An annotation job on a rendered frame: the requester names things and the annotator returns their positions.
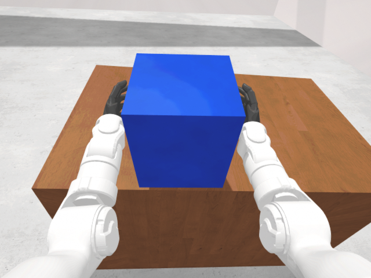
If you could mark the robot left hand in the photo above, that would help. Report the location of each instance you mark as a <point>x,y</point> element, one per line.
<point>113,104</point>

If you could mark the right robot forearm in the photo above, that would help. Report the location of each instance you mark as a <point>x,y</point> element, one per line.
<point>264,170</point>

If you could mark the robot right hand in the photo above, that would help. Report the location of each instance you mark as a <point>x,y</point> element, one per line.
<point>250,104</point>

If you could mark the carton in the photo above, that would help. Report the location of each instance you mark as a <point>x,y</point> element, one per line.
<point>182,116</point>

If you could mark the pedestal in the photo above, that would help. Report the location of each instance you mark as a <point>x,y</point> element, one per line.
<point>219,227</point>

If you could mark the left robot forearm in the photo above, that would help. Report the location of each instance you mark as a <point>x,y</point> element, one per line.
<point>99,169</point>

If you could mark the right robot upper arm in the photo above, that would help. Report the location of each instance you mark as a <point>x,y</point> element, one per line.
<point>298,233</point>

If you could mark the left robot upper arm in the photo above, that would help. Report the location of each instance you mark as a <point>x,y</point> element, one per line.
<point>79,239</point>

